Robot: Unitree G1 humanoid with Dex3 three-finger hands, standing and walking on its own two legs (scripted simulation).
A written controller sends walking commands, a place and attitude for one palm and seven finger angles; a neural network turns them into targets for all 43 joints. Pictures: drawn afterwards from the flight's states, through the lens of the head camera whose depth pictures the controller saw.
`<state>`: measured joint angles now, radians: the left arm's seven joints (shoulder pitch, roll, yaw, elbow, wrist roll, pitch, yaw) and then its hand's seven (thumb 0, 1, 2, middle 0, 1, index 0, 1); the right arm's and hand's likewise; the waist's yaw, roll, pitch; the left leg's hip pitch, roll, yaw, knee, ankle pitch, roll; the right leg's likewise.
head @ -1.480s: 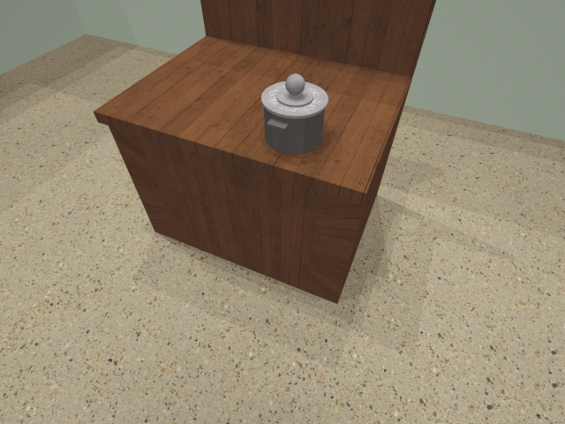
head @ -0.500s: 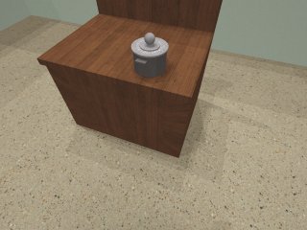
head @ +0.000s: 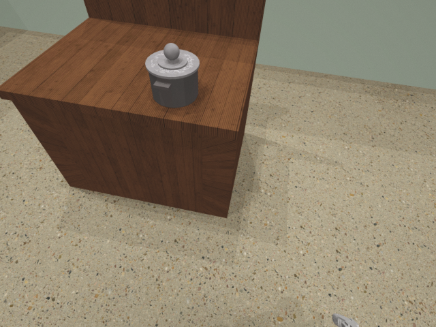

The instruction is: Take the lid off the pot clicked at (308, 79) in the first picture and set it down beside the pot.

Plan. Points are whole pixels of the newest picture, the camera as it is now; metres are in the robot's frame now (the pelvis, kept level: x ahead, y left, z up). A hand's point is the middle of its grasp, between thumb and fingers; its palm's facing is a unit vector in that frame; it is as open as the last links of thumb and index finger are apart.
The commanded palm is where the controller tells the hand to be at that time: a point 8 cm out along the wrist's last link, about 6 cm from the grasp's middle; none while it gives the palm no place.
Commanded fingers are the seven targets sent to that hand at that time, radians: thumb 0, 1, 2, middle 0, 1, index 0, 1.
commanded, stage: turn to face it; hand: left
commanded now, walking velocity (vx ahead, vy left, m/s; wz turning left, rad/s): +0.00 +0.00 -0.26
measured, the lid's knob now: (171, 51) +0.88 +0.24 +0.04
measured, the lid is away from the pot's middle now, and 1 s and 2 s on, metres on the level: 0.00 0.00 0.00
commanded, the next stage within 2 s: take the last steps up to it in 0.02 s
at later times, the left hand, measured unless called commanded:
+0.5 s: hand out of the picture +0.08 +0.17 -0.15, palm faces -0.01 -0.98 -0.21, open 7.4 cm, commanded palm none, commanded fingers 0.00 0.90 0.90 -0.20 -0.30 -0.20 -0.30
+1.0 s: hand (108, 259) +0.27 +0.28 -0.16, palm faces +0.05 -0.97 -0.23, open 7.4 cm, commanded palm none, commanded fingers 0.00 0.90 0.90 -0.20 -0.30 -0.20 -0.30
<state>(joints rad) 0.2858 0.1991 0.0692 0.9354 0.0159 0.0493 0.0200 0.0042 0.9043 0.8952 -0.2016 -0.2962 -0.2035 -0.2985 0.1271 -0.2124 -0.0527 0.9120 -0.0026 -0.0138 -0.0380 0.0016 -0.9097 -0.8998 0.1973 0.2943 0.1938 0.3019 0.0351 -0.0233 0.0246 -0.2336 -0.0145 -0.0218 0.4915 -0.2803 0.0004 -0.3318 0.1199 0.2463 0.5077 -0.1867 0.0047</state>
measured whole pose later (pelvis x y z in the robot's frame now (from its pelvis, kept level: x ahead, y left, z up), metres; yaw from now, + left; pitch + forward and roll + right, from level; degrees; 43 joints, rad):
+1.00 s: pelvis +0.22 +0.09 +0.00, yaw -3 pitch +0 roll +3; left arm 0.26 0.18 0.07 0.99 0.02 -0.01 0.00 0.01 0.91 0.90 -0.19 -0.29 -0.20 -0.30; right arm 0.25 -0.17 -0.04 1.01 -0.03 -0.06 -0.01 0.00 -0.93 -0.90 0.20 0.29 0.20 0.30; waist 0.03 -0.03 0.02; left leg -0.24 -0.05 0.15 0.44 -0.19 0.07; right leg -0.53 -0.11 -0.09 1.05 -0.34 -0.02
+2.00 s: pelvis +0.35 +0.12 +0.01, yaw -5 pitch -1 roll +2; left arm 0.34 0.19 0.03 1.03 0.03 0.04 0.03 0.00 0.91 0.90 -0.20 -0.30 -0.20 -0.30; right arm 0.26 -0.20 -0.07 1.07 -0.02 0.06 -0.02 0.00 -0.91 -0.90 0.20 0.29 0.20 0.30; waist -0.01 0.03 -0.04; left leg -0.39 0.02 0.06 0.62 -0.35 -0.03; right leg -0.14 -0.02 -0.03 0.46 -0.31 -0.03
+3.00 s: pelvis +0.38 +0.17 +0.00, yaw -4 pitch +1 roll +1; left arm 0.20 0.19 0.00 0.99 0.01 0.01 0.06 0.00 0.91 0.90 -0.20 -0.30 -0.20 -0.30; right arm 0.18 -0.22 -0.01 1.02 -0.02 0.01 -0.02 0.00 -0.91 -0.90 0.20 0.29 0.20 0.30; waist 0.00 0.04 0.05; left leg -0.17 -0.05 0.08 0.50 -0.35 0.06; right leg -0.16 -0.08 -0.02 0.53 -0.38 0.05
